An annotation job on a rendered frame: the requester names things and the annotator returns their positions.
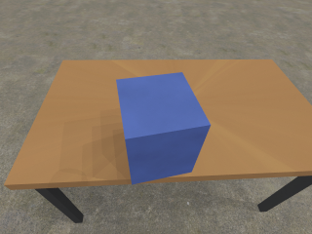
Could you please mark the table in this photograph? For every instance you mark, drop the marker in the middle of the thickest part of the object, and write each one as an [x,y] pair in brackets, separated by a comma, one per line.
[261,127]

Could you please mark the carton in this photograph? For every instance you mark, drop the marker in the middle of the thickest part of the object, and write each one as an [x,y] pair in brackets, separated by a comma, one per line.
[164,125]

